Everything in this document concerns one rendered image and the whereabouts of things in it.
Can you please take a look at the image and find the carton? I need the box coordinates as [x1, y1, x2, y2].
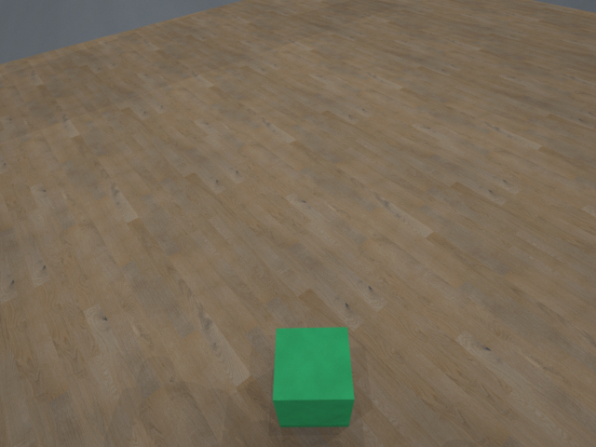
[273, 327, 354, 427]

